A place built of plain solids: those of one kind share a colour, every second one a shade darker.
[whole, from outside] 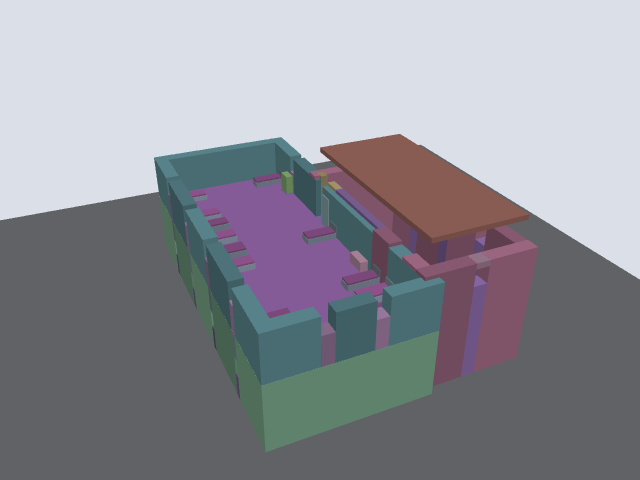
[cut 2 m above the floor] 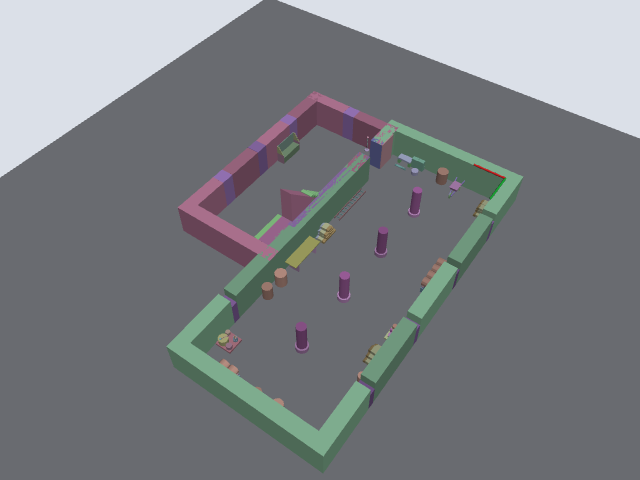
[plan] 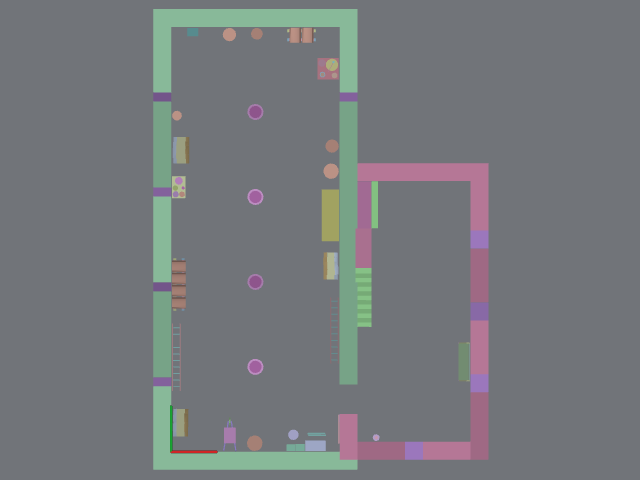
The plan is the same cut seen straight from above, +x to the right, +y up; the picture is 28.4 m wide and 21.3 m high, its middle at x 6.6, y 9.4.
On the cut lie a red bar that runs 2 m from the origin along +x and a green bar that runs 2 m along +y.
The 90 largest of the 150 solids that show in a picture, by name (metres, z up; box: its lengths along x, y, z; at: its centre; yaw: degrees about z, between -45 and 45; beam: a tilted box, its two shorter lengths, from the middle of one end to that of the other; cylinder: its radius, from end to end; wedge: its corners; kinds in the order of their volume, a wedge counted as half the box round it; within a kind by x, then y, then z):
{
 "wall_undercroft_1": {"box": [0.8, 3.71, 4.38], "at": [-0.4, 1.05, 1.89]},
 "wall_undercroft_2": {"box": [0.8, 3.81, 4.38], "at": [-0.4, 5.21, 1.89]},
 "wall_undercroft_3": {"box": [0.8, 3.81, 4.38], "at": [-0.4, 9.43, 1.89]},
 "wall_undercroft_4": {"box": [0.8, 3.81, 4.38], "at": [-0.4, 13.64, 1.89]},
 "wall_undercroft_5": {"box": [0.8, 3.71, 4.38], "at": [-0.4, 17.8, 1.89]},
 "wall_undercroft_6": {"box": [9.07, 0.8, 4.38], "at": [3.73, -0.4, 1.89]},
 "wall_undercroft_7": {"box": [9.07, 0.8, 4.38], "at": [3.73, 19.25, 1.89]},
 "wall_undercroft_8": {"box": [0.8, 2.48, 4.38], "at": [7.87, 0.44, 1.89]},
 "wall_undercroft_9": {"box": [0.8, 12.56, 4.38], "at": [7.87, 9.26, 1.89]},
 "wall_undercroft_10": {"box": [0.8, 3.71, 4.38], "at": [7.87, 17.8, 1.89]},
 "wall_vestibule_1": {"box": [0.8, 2.03, 7.39], "at": [7.87, 0.67, 3.4]},
 "wall_vestibule_2": {"box": [0.8, 1.65, 7.39], "at": [7.87, 3.81, 3.4]},
 "wall_vestibule_3": {"box": [0.8, 0.8, 7.39], "at": [7.87, 12.41, 3.4]},
 "wall_vestibule_4": {"box": [2.91, 0.8, 7.39], "at": [8.92, 0.05, 3.4]},
 "wall_vestibule_5": {"box": [6.61, 0.8, 7.39], "at": [10.78, 12.41, 3.4]},
 "wall_vestibule_6": {"box": [2.91, 0.8, 7.39], "at": [12.63, 0.05, 3.4]},
 "wall_vestibule_7": {"box": [0.8, 2.99, 7.39], "at": [13.68, 1.15, 3.4]},
 "wall_vestibule_8": {"box": [0.8, 2.39, 7.39], "at": [13.68, 4.64, 3.4]},
 "wall_vestibule_9": {"box": [0.8, 2.39, 7.39], "at": [13.68, 7.83, 3.4]},
 "wall_vestibule_10": {"box": [0.8, 2.99, 7.39], "at": [13.68, 11.32, 3.4]},
 "wall_dorter_1": {"box": [0.8, 3.63, 2.8], "at": [-0.4, 1.02, 5.49]},
 "wall_dorter_2": {"box": [0.8, 3.66, 2.8], "at": [-0.4, 5.21, 5.49]},
 "wall_dorter_3": {"box": [0.8, 3.66, 2.8], "at": [-0.4, 9.43, 5.49]},
 "wall_dorter_4": {"box": [0.8, 3.66, 2.8], "at": [-0.4, 13.64, 5.49]},
 "wall_dorter_5": {"box": [0.8, 3.63, 2.8], "at": [-0.4, 17.83, 5.49]},
 "wall_dorter_6": {"box": [2.82, 0.8, 2.8], "at": [0.61, -0.4, 5.49]},
 "wall_dorter_7": {"box": [2.04, 0.8, 2.8], "at": [3.73, -0.4, 5.49]},
 "wall_dorter_8": {"box": [9.07, 0.8, 2.8], "at": [3.73, 19.25, 5.49]},
 "wall_dorter_9": {"box": [2.82, 0.8, 2.8], "at": [6.86, -0.4, 5.49]},
 "wall_dorter_10": {"box": [0.8, 11.69, 2.8], "at": [7.87, 5.04, 5.49]},
 "wall_dorter_11": {"box": [0.8, 3.63, 2.8], "at": [7.87, 13.65, 5.49]},
 "wall_dorter_12": {"box": [0.8, 3.63, 2.8], "at": [7.87, 17.83, 5.49]},
 "floor_dorter_1": {"box": [7.47, 18.85, 0.4], "at": [3.73, 9.43, 4.19]},
 "over_vestibule_1": {"box": [5.61, 12.16, 0.3], "at": [10.78, 6.23, 8.64]},
 "wall_right_1": {"box": [0.45, 5.59, 7.39], "at": [8.04, 7.43, 3.4]},
 "wall_vestibule_under_light_1": {"box": [0.8, 0.8, 6.04], "at": [10.78, 0.05, 2.72]},
 "wall_vestibule_under_light_2": {"box": [0.8, 0.8, 6.04], "at": [13.68, 3.04, 2.72]},
 "wall_vestibule_under_light_3": {"box": [0.8, 0.8, 6.04], "at": [13.68, 6.23, 2.72]},
 "wall_vestibule_under_light_4": {"box": [0.8, 0.8, 6.04], "at": [13.68, 9.42, 2.72]},
 "fill_under_steps_1": {"wedge": [[8.17, 5.35, -0.3], [8.17, 5.35, -0.24], [8.17, 9.92, -0.3], [8.17, 9.92, 4.17], [8.88, 5.35, -0.3], [8.88, 5.35, -0.24], [8.88, 9.92, -0.3], [8.88, 9.92, 4.17]]},
 "mass_under_head_1": {"box": [0.71, 2.11, 4.39], "at": [8.53, 10.96, 1.9]},
 "wall_dorter_under_light_1": {"box": [0.8, 0.55, 1.75], "at": [-0.4, 3.11, 4.96]},
 "wall_dorter_under_light_2": {"box": [0.8, 0.55, 1.75], "at": [-0.4, 7.32, 4.96]},
 "wall_dorter_under_light_3": {"box": [0.8, 0.55, 1.75], "at": [-0.4, 11.53, 4.96]},
 "wall_dorter_under_light_4": {"box": [0.8, 0.55, 1.75], "at": [-0.4, 15.74, 4.96]},
 "wall_dorter_under_light_5": {"box": [0.7, 0.8, 1.75], "at": [2.37, -0.4, 4.96]},
 "wall_dorter_under_light_6": {"box": [0.7, 0.8, 1.75], "at": [5.1, -0.4, 4.96]},
 "bed_frame_dorter_1": {"box": [1.88, 0.77, 0.31], "at": [0.97, 17.48, 4.54]},
 "bed_frame_dorter_2": {"box": [1.91, 0.85, 0.36], "at": [0.99, 8.05, 4.57]},
 "bed_frame_dorter_3": {"box": [1.91, 0.81, 0.37], "at": [0.99, 14.4, 4.57]},
 "bed_frame_dorter_4": {"box": [1.96, 0.89, 0.36], "at": [1.01, 9.62, 4.57]},
 "bed_frame_dorter_5": {"box": [1.96, 0.82, 0.36], "at": [1.01, 11.32, 4.57]},
 "bed_frame_dorter_6": {"box": [1.99, 0.78, 0.37], "at": [1.03, 12.98, 4.58]},
 "bed_frame_dorter_7": {"box": [1.94, 0.81, 0.35], "at": [6.47, 17.83, 4.57]},
 "bed_frame_dorter_8": {"box": [1.91, 0.77, 0.35], "at": [6.48, 3.95, 4.57]},
 "bed_frame_dorter_9": {"box": [1.86, 0.83, 0.35], "at": [6.51, 9.23, 4.56]},
 "parapet_head_1": {"box": [0.3, 2.1, 5.7], "at": [9.03, 10.96, 2.55]},
 "wall_undercroft_under_light_1": {"box": [0.8, 0.4, 1.75], "at": [-0.4, 3.11, 0.57]},
 "wall_undercroft_under_light_2": {"box": [0.8, 0.4, 1.75], "at": [-0.4, 7.32, 0.57]},
 "wall_undercroft_under_light_3": {"box": [0.8, 0.4, 1.75], "at": [-0.4, 11.53, 0.57]},
 "wall_undercroft_under_light_4": {"box": [0.8, 0.4, 1.75], "at": [-0.4, 15.74, 0.57]},
 "wall_undercroft_under_light_5": {"box": [0.8, 0.4, 1.75], "at": [7.87, 15.74, 0.57]},
 "wall_wallhead_1": {"box": [0.45, 1.12, 3.0], "at": [8.04, 10.33, 5.59]},
 "wall_wallhead_2": {"box": [0.45, 0.62, 3.0], "at": [8.04, 12.15, 5.59]},
 "pier_undercroft_1": {"cylinder": 0.27, "from": [3.73, 3.77, 0.22], "to": [3.73, 3.77, 2.35]},
 "pier_undercroft_2": {"cylinder": 0.27, "from": [3.73, 7.54, 0.28], "to": [3.73, 7.54, 2.35]},
 "pier_undercroft_3": {"cylinder": 0.27, "from": [3.73, 11.31, 0.28], "to": [3.73, 11.31, 2.35]},
 "pier_undercroft_4": {"cylinder": 0.27, "from": [3.73, 15.08, 0.3], "to": [3.73, 15.08, 2.35]},
 "cask_undercroft_1": {"cylinder": 0.29, "from": [2.58, 18.52, 0.0], "to": [2.58, 18.52, 0.85]},
 "cask_undercroft_2": {"cylinder": 0.34, "from": [3.7, 0.38, 0.0], "to": [3.7, 0.38, 0.87]},
 "cask_undercroft_3": {"cylinder": 0.26, "from": [3.8, 18.55, 0.0], "to": [3.8, 18.55, 0.74]},
 "cask_undercroft_4": {"cylinder": 0.34, "from": [7.09, 12.45, 0.0], "to": [7.09, 12.45, 0.86]},
 "cask_undercroft_5": {"cylinder": 0.29, "from": [7.14, 13.57, 0.0], "to": [7.14, 13.57, 0.86]},
 "bed_pallet_dorter_1": {"box": [1.79, 0.79, 0.11], "at": [1.02, 8.05, 4.8]},
 "bed_pallet_dorter_2": {"box": [1.79, 0.75, 0.11], "at": [1.02, 14.4, 4.81]},
 "bed_pallet_dorter_3": {"box": [1.82, 0.81, 0.11], "at": [1.03, 2.58, 4.82]},
 "bed_pallet_dorter_4": {"box": [1.84, 0.83, 0.11], "at": [1.04, 9.62, 4.81]},
 "bed_pallet_dorter_5": {"box": [1.84, 0.76, 0.11], "at": [1.04, 11.32, 4.81]},
 "bed_pallet_dorter_6": {"box": [1.82, 0.75, 0.11], "at": [6.44, 17.83, 4.8]},
 "bed_pallet_dorter_7": {"box": [1.79, 0.82, 0.11], "at": [6.45, 2.56, 4.79]},
 "bed_pallet_dorter_8": {"box": [1.74, 0.77, 0.11], "at": [6.48, 9.23, 4.79]},
 "wall_undercroft_over_light_1": {"box": [0.8, 0.4, 1.53], "at": [-0.4, 3.11, 3.31]},
 "wall_undercroft_over_light_2": {"box": [0.8, 0.4, 1.53], "at": [-0.4, 7.32, 3.31]},
 "jamb_slype_1": {"box": [0.8, 0.35, 2.2], "at": [7.87, 1.51, 1.05]},
 "aumbry_carcase_dorter_1": {"box": [0.46, 0.93, 1.18], "at": [7.2, 16.01, 5.07]},
 "settle_locker_vestibule_1": {"box": [0.47, 1.63, 0.52], "at": [12.97, 3.99, 0.21]},
 "chest_dorter_1": {"box": [0.47, 1.25, 0.61], "at": [7.21, 5.56, 4.69]},
 "wall_vestibule_over_light_1": {"box": [0.8, 0.8, 0.35], "at": [10.78, 0.05, 6.92]},
 "door_leaf_slype_1": {"box": [0.06, 1.28, 2.18], "at": [7.44, 1.0, 1.04]},
 "tub_stand_undercroft_1": {"box": [0.96, 0.96, 0.17], "at": [6.96, 17.0, 0.04]}
}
